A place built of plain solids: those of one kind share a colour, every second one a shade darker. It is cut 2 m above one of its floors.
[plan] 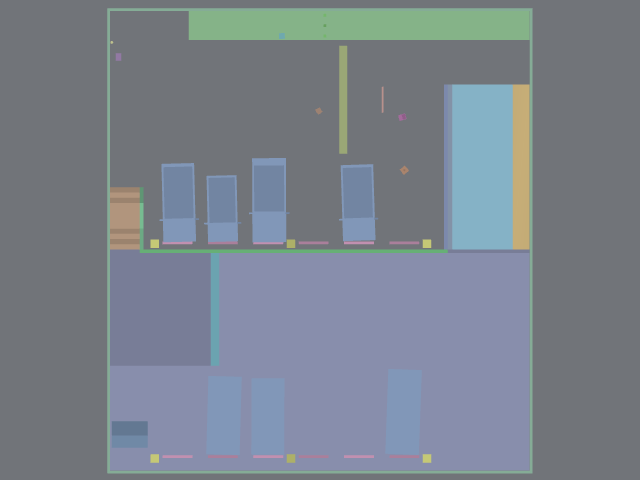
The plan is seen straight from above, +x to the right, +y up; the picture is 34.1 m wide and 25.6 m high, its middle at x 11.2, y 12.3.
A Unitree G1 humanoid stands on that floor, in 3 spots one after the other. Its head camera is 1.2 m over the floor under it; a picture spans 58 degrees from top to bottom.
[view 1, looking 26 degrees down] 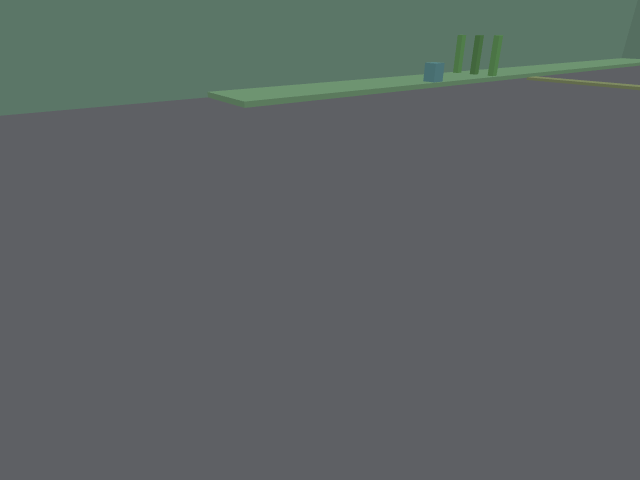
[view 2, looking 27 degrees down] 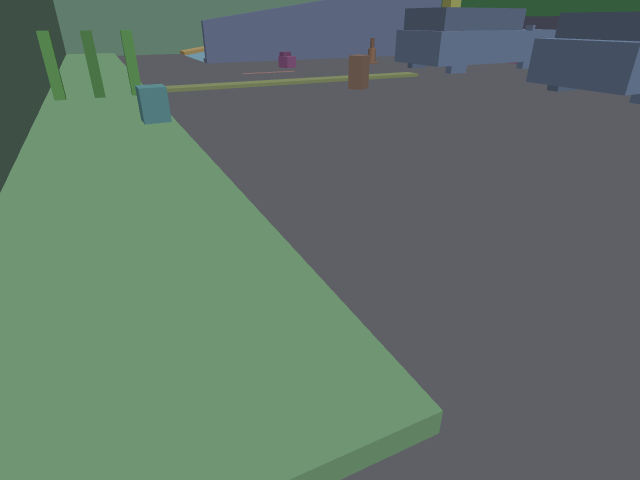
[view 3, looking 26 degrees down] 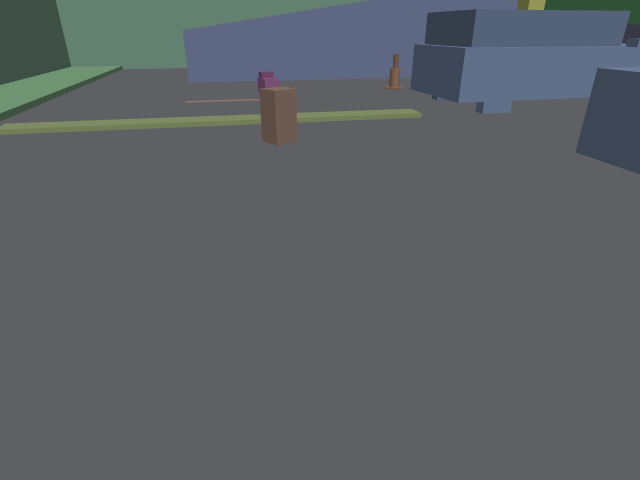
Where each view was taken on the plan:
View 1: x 0.80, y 16.11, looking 54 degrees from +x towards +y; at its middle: ground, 2.74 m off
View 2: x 3.50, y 23.73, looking -26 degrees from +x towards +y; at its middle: ground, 2.64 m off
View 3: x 6.03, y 19.78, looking -12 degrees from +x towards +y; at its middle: ground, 2.74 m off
